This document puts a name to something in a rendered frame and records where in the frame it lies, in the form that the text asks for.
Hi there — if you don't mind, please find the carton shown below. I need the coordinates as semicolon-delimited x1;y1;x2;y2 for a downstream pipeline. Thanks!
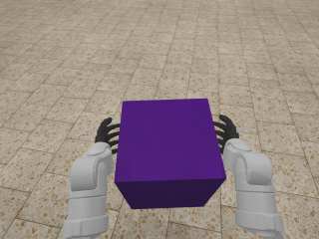
114;98;227;209

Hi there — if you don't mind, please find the left robot hand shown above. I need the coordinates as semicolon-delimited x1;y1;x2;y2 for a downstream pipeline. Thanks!
95;117;121;154

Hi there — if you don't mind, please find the right robot hand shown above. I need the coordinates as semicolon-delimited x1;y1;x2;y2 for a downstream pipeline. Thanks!
213;115;239;154

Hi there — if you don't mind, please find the left robot forearm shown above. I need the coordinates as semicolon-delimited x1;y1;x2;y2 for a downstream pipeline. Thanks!
62;141;115;239

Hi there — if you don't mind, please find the right robot forearm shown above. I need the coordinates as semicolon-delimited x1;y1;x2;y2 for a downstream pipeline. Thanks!
222;138;287;239

